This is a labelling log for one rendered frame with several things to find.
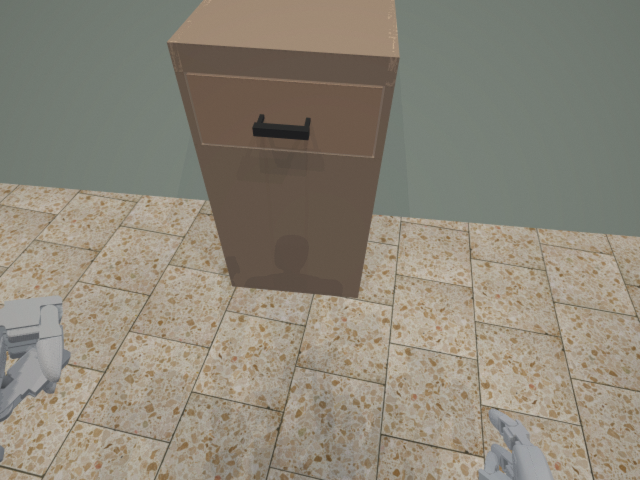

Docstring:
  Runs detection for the left robot hand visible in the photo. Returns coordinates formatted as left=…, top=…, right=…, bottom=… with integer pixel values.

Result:
left=0, top=295, right=71, bottom=422

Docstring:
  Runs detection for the cabinet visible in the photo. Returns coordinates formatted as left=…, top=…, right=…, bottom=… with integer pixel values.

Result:
left=167, top=0, right=400, bottom=298

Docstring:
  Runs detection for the right robot hand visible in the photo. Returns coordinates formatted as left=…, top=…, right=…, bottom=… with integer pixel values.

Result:
left=478, top=408, right=554, bottom=480

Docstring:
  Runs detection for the handle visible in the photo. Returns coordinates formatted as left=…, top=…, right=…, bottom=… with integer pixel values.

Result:
left=252, top=114, right=310, bottom=140

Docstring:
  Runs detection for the drawer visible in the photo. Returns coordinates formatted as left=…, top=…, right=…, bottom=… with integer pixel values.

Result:
left=186, top=72, right=383, bottom=156

